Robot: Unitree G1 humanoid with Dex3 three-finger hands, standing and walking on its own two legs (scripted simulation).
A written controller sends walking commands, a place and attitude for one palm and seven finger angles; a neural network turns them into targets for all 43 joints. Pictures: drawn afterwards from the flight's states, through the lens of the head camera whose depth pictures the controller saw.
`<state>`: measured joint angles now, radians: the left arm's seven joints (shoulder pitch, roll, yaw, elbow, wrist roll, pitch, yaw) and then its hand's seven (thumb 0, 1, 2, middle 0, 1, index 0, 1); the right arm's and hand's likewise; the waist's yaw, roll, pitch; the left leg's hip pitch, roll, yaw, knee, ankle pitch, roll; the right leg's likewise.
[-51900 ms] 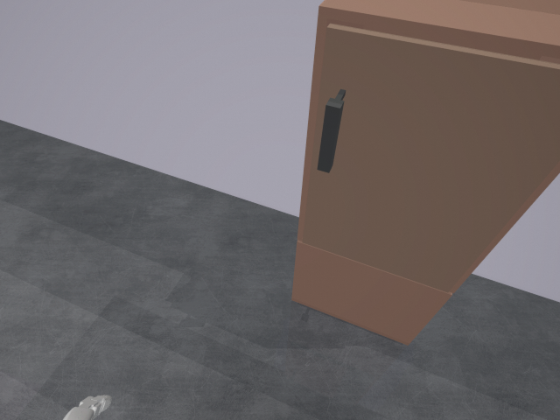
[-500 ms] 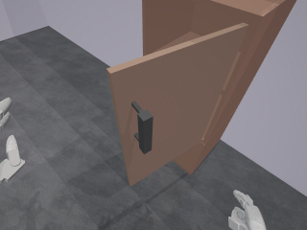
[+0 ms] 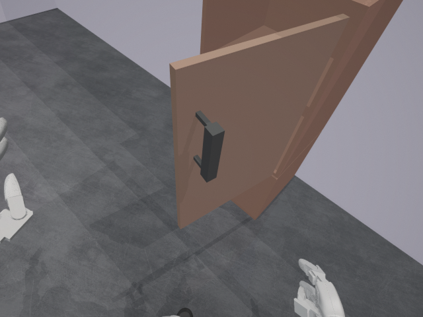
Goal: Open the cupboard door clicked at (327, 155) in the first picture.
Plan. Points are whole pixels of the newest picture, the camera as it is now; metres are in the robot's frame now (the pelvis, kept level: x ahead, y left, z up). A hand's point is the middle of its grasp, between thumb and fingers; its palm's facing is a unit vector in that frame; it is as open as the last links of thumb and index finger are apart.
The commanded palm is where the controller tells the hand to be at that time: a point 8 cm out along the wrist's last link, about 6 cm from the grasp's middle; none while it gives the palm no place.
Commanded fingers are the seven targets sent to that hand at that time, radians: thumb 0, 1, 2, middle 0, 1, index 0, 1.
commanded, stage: step back with the hand held close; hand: left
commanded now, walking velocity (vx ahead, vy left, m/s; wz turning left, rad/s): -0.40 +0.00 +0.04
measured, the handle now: (204, 147) +0.41 +0.06 +0.08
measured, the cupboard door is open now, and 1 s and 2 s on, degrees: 77 77 77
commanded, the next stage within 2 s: stop stepping back and stand still in 0.10 s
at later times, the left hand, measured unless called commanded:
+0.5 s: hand out of the picture +0.09 +0.24 +0.15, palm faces +0.45 -0.81 -0.38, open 7.4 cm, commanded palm +0.02 +0.28 +0.17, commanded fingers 0.00 0.90 0.90 -0.20 -0.30 -0.20 -0.30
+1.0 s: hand out of the picture +0.01 +0.29 +0.15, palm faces +0.55 -0.77 -0.32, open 7.4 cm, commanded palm -0.06 +0.32 +0.17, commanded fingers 0.00 0.90 0.90 -0.20 -0.30 -0.20 -0.30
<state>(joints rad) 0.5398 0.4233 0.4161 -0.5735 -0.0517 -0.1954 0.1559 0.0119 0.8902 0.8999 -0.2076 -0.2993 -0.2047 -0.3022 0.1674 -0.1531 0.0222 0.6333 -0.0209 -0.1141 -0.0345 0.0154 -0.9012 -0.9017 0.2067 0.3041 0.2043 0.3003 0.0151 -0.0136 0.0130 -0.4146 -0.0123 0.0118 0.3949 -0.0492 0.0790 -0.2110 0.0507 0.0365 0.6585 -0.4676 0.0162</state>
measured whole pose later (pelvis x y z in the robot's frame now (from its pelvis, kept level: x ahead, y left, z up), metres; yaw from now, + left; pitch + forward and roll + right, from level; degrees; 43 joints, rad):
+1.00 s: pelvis -0.17 +0.01 -0.02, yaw +4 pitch -3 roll -1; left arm 0.44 0.35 0.38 -0.46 -0.02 -0.19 0.17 0.01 0.89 0.90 -0.21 -0.30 -0.21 -0.30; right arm 0.24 -0.21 0.00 0.67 -0.01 -0.12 -0.08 0.02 -0.90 -0.90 0.21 0.30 0.21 0.30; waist 0.02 -0.04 0.01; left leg -0.30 0.00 0.02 0.62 -0.28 0.04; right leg -0.25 0.01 -0.01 0.67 -0.40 -0.01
